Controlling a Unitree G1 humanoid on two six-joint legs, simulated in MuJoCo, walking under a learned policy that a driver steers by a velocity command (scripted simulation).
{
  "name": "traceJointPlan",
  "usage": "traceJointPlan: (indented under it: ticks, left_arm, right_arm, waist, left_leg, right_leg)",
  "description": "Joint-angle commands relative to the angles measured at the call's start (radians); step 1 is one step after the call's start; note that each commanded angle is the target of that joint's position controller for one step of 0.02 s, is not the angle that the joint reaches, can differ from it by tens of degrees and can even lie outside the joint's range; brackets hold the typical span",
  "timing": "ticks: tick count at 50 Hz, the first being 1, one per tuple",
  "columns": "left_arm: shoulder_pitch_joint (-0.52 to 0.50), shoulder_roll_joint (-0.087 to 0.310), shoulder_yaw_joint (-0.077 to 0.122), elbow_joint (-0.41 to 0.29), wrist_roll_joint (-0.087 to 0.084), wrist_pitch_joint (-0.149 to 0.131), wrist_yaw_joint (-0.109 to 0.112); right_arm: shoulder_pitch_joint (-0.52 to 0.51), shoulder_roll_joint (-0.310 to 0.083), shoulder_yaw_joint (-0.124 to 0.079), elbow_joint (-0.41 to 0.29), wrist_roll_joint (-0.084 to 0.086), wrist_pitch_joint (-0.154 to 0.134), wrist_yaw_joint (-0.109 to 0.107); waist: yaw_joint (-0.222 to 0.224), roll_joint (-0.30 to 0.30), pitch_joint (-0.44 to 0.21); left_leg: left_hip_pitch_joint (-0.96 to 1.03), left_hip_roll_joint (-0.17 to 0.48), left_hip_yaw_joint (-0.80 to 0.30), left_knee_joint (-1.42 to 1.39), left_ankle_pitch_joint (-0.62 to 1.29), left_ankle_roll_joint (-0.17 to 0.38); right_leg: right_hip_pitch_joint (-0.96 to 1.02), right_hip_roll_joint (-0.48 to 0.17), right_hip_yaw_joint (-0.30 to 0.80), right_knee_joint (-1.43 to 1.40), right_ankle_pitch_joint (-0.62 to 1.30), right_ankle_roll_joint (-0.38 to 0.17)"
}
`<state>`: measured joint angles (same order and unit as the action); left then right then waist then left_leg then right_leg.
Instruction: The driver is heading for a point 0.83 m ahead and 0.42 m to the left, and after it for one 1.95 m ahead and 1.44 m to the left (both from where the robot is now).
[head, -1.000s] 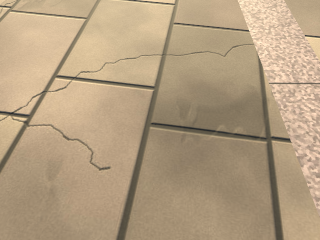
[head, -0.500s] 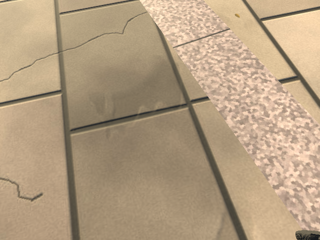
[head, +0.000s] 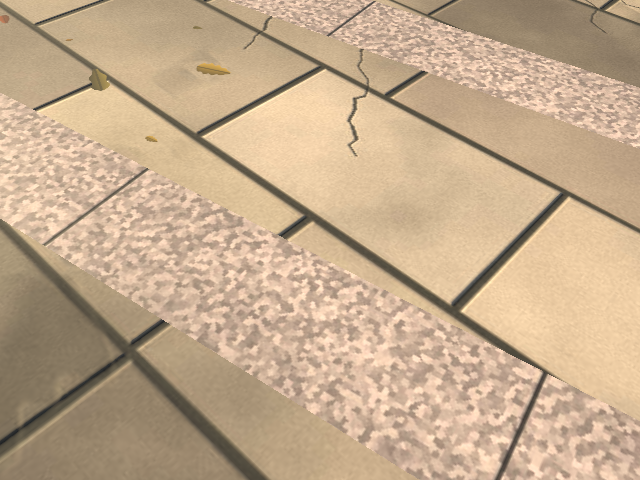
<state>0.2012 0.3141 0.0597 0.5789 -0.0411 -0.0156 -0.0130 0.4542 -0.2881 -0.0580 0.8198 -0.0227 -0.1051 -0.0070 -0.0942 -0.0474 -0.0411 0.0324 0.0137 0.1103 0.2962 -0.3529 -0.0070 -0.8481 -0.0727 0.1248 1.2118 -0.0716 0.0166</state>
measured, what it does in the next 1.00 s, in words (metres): walks ahead, turning left: right foot, then left foot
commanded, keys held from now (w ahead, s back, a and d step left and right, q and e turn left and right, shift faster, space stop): w+q+shift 1.00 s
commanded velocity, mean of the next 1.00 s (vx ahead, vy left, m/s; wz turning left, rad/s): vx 0.97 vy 0.00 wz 0.65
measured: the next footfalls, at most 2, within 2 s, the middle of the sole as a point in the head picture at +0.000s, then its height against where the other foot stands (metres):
right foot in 0.20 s outside the picture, level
left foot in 0.66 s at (243, 403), level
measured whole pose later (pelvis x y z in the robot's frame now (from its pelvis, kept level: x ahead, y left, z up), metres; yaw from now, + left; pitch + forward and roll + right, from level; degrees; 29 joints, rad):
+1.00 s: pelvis +0.80 +0.11 +0.00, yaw +43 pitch +0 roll -3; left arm -0.07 0.26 0.04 0.54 0.00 -0.12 0.00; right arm 0.45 -0.23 -0.05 0.74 0.04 -0.06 -0.01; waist -0.12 -0.03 0.06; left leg -0.04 -0.16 -0.24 0.42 -0.34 0.14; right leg -0.67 -0.04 0.18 0.64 0.02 0.07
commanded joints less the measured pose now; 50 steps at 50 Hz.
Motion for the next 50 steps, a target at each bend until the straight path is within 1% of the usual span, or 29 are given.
traceJointPlan:
  ticks: [1, 4, 7, 8, 9, 10, 11, 12, 13, 14, 15, 16, 18, 20, 22, 24, 27, 30, 32, 33, 34, 35, 36, 37, 38, 41, 45, 48, 50]
  left_arm:
    - [-0.184, 0.020, -0.004, -0.117, 0.002, -0.035, -0.017]
    - [-0.305, -0.027, -0.029, -0.160, 0.010, -0.065, -0.051]
    - [-0.308, 0.001, -0.021, -0.168, 0.001, -0.091, -0.076]
    - [-0.260, 0.041, -0.004, -0.164, 0.004, -0.092, -0.070]
    - [-0.119, 0.098, 0.025, -0.141, -0.003, -0.088, -0.056]
    - [0.125, 0.150, 0.056, -0.079, -0.013, -0.074, -0.035]
    - [0.339, 0.233, 0.080, -0.030, -0.004, -0.051, -0.002]
    - [0.368, 0.302, 0.080, -0.006, 0.049, -0.065, -0.005]
    - [0.351, 0.202, 0.057, 0.007, 0.055, -0.074, -0.011]
    - [0.296, 0.140, 0.040, 0.035, 0.041, -0.081, -0.011]
    - [0.242, 0.099, 0.030, 0.053, 0.039, -0.083, -0.012]
    - [0.187, 0.062, 0.024, 0.070, 0.055, -0.087, -0.014]
    - [0.106, -0.032, 0.009, 0.101, 0.063, -0.099, -0.017]
    - [0.044, -0.027, 0.016, 0.124, 0.044, -0.107, -0.015]
    - [0.006, -0.034, 0.013, 0.132, 0.054, -0.106, -0.004]
    - [-0.001, 0.030, 0.027, 0.133, 0.058, -0.110, 0.009]
    - [0.036, 0.095, 0.042, 0.144, 0.052, -0.102, 0.023]
    - [0.060, 0.211, 0.066, 0.146, 0.042, -0.077, 0.033]
    - [-0.012, 0.270, 0.082, 0.115, 0.020, -0.051, 0.028]
    - [-0.056, 0.235, 0.073, 0.105, 0.012, -0.057, 0.021]
    - [-0.060, 0.044, 0.019, 0.079, 0.025, -0.086, 0.012]
    - [0.116, -0.059, -0.021, 0.001, 0.014, -0.132, 0.002]
    - [0.015, 0.072, -0.010, -0.018, 0.004, -0.167, -0.004]
    - [-0.081, 0.105, 0.003, -0.037, -0.017, -0.174, -0.002]
    - [-0.095, 0.085, 0.000, -0.026, 0.001, -0.169, 0.010]
    - [-0.056, 0.074, 0.011, -0.003, 0.041, -0.129, 0.017]
    - [-0.262, 0.015, -0.005, -0.069, 0.064, -0.110, 0.024]
    - [-0.372, -0.026, -0.009, -0.116, 0.051, -0.117, 0.008]
    - [-0.386, 0.009, 0.011, -0.127, 0.025, -0.127, 0.001]
  right_arm:
    - [-0.003, -0.107, -0.008, -0.041, 0.005, -0.006, 0.000]
    - [0.064, -0.125, 0.002, 0.001, 0.041, 0.013, 0.000]
    - [0.049, -0.179, -0.005, 0.010, 0.052, 0.030, -0.004]
    - [0.064, -0.207, -0.011, 0.022, 0.049, 0.030, -0.005]
    - [0.065, -0.228, -0.012, 0.038, 0.039, 0.031, -0.006]
    - [0.030, -0.227, -0.007, 0.036, 0.028, 0.026, -0.008]
    - [0.037, -0.125, 0.022, -0.005, -0.002, 0.012, -0.005]
    - [0.148, 0.035, 0.055, -0.050, 0.045, -0.019, 0.005]
    - [0.032, -0.066, 0.025, -0.068, 0.103, -0.031, 0.002]
    - [-0.090, -0.089, 0.010, -0.105, 0.119, -0.024, -0.005]
    - [-0.130, -0.070, 0.014, -0.108, 0.096, -0.016, -0.011]
    - [-0.121, -0.049, 0.010, -0.105, 0.070, -0.001, -0.008]
    - [-0.068, -0.005, 0.005, -0.083, 0.084, 0.047, 0.011]
    - [-0.104, 0.021, 0.008, -0.106, 0.084, 0.086, 0.015]
    - [-0.146, 0.005, 0.003, -0.122, 0.069, 0.103, 0.016]
    - [-0.209, 0.005, 0.014, -0.166, 0.062, 0.097, 0.028]
    - [-0.323, -0.043, 0.009, -0.190, 0.058, 0.077, 0.062]
    - [-0.293, -0.105, -0.018, -0.212, 0.073, 0.071, 0.079]
    - [-0.003, -0.212, -0.071, -0.164, 0.087, 0.100, 0.067]
    - [0.215, -0.286, -0.113, -0.100, 0.084, 0.116, 0.049]
    - [0.188, -0.314, -0.116, -0.071, 0.082, 0.122, 0.037]
    - [0.051, -0.306, -0.081, -0.149, 0.038, 0.085, 0.046]
    - [0.011, -0.209, -0.067, -0.199, 0.030, 0.058, 0.052]
    - [0.016, -0.181, -0.062, -0.189, 0.027, 0.029, 0.058]
    - [-0.032, -0.165, -0.057, -0.187, 0.032, 0.009, 0.066]
    - [-0.150, -0.149, -0.048, -0.215, 0.037, -0.001, 0.044]
    - [-0.087, -0.104, -0.032, -0.180, 0.063, 0.013, -0.002]
    - [-0.059, -0.117, -0.039, -0.153, 0.061, 0.034, -0.011]
    - [-0.044, -0.117, -0.044, -0.133, 0.066, 0.036, -0.010]
  waist:
    - [0.008, 0.103, 0.229]
    - [-0.014, 0.110, 0.262]
    - [0.033, 0.152, 0.245]
    - [0.074, 0.199, 0.182]
    - [0.171, 0.248, 0.071]
    - [0.319, 0.267, -0.065]
    - [0.379, 0.153, -0.269]
    - [0.258, -0.227, -0.513]
    - [0.278, -0.205, -0.407]
    - [0.272, -0.171, -0.178]
    - [0.235, -0.071, -0.073]
    - [0.178, -0.066, -0.010]
    - [0.106, -0.086, 0.035]
    - [0.069, -0.071, 0.128]
    - [0.050, -0.030, 0.182]
    - [0.037, -0.034, 0.241]
    - [0.072, 0.081, 0.260]
    - [0.019, 0.015, 0.142]
    - [-0.152, -0.079, -0.023]
    - [-0.250, -0.039, -0.114]
    - [-0.168, 0.314, 0.028]
    - [0.065, 0.514, -0.166]
    - [0.000, 0.288, -0.192]
    - [0.018, 0.116, -0.055]
    - [0.074, -0.060, 0.008]
    - [0.150, -0.038, 0.078]
    - [0.068, 0.005, 0.157]
    - [0.001, 0.087, 0.138]
    - [-0.015, 0.122, 0.110]
  left_leg:
    - [-0.048, 0.249, -0.198, -0.211, 0.051, 0.172]
    - [-0.024, 0.276, -0.206, -0.252, 0.194, 0.195]
    - [0.013, 0.279, -0.152, -0.196, 0.504, 0.182]
    - [0.023, 0.286, -0.150, -0.113, 0.777, 0.173]
    - [-0.002, 0.284, -0.132, 0.055, 1.037, 0.160]
    - [-0.154, 0.242, -0.096, 0.316, 1.061, 0.125]
    - [-0.454, 0.172, -0.128, 0.681, 0.600, 0.090]
    - [-0.660, 0.010, -0.269, 1.015, -0.130, 0.069]
    - [-0.746, 0.027, -0.314, 1.124, -0.098, 0.078]
    - [-0.867, 0.059, -0.264, 1.165, -0.027, 0.072]
    - [-0.858, 0.110, -0.242, 1.132, 0.043, 0.070]
    - [-0.798, 0.143, -0.233, 1.093, 0.112, 0.067]
    - [-0.702, 0.185, -0.232, 1.075, 0.154, 0.073]
    - [-0.740, 0.207, -0.222, 1.050, 0.129, 0.064]
    - [-0.792, 0.181, -0.203, 1.017, 0.209, 0.057]
    - [-0.803, 0.183, -0.169, 0.869, 0.320, 0.047]
    - [-0.759, 0.123, -0.054, 0.635, 0.436, 0.094]
    - [-0.550, -0.002, 0.083, 0.545, 0.405, 0.140]
    - [-0.204, -0.064, 0.084, 0.580, 0.231, 0.194]
    - [0.128, -0.073, 0.012, 0.485, 0.263, 0.233]
    - [0.178, -0.032, -0.196, 0.380, 0.282, 0.291]
    - [0.360, 0.155, -0.845, 0.147, -0.085, 0.504]
    - [0.318, 0.221, -1.040, -0.054, -0.360, 0.465]
    - [0.174, 0.221, -1.044, -0.118, -0.414, 0.408]
    - [0.026, 0.201, -0.986, -0.102, -0.349, 0.367]
    - [-0.247, 0.075, -0.724, -0.078, -0.080, 0.346]
    - [-0.376, -0.019, -0.519, -0.085, 0.177, 0.310]
    - [-0.411, -0.055, -0.482, -0.055, 0.176, 0.246]
    - [-0.381, -0.040, -0.530, -0.021, 0.124, 0.227]
  right_leg:
    - [-0.173, 0.012, -0.017, -0.148, 0.062, -0.005]
    - [-0.071, -0.028, -0.131, -0.364, 0.072, -0.018]
    - [0.140, 0.037, -0.168, -0.547, -0.053, -0.048]
    - [0.290, 0.079, -0.180, -0.578, -0.095, -0.062]
    - [0.519, 0.118, -0.195, -0.587, -0.121, -0.088]
    - [0.857, 0.106, -0.177, -0.582, -0.099, -0.104]
    - [1.265, -0.132, 0.101, -0.512, -0.287, -0.117]
    - [1.422, -0.344, 0.622, -0.762, -0.805, -0.210]
    - [1.309, -0.339, 0.701, -0.943, -0.850, -0.180]
    - [1.175, -0.322, 0.538, -0.948, -0.688, -0.154]
    - [1.029, -0.301, 0.368, -0.922, -0.487, -0.150]
    - [0.886, -0.264, 0.246, -0.940, -0.372, -0.143]
    - [0.760, -0.209, 0.047, -0.982, -0.211, -0.131]
    - [0.679, -0.218, -0.084, -1.036, -0.095, -0.124]
    - [0.660, -0.155, -0.218, -1.066, -0.026, -0.104]
    - [0.630, -0.170, -0.300, -1.111, 0.034, -0.124]
    - [0.739, -0.135, -0.417, -1.126, 0.179, -0.090]
    - [0.899, -0.167, -0.434, -0.939, 0.899, -0.075]
    - [0.872, -0.195, -0.405, -0.555, 1.194, -0.086]
    - [0.704, -0.152, -0.375, -0.236, 1.040, -0.067]
    - [0.417, 0.089, -0.332, 0.263, -0.174, -0.011]
    - [0.071, 0.202, -0.074, 0.513, -0.551, -0.008]
    - [0.036, 0.144, 0.055, 0.438, -0.433, -0.068]
    - [0.025, 0.119, 0.038, 0.335, -0.361, -0.092]
    - [0.091, 0.073, 0.047, 0.223, -0.296, -0.093]
    - [0.250, 0.020, 0.062, 0.040, -0.228, -0.035]
    - [0.287, 0.040, -0.026, -0.334, -0.049, 0.044]
    - [0.402, 0.102, -0.071, -0.591, 0.149, 0.065]
    - [0.481, 0.125, -0.050, -0.675, 0.193, 0.070]
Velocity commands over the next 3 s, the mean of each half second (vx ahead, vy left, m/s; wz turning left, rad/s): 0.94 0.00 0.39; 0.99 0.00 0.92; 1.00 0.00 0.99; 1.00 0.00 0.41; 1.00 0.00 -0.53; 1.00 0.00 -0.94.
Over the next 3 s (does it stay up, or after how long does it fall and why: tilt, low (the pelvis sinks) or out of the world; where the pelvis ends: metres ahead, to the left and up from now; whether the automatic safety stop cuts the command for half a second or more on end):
stays up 1.52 1.68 -0.05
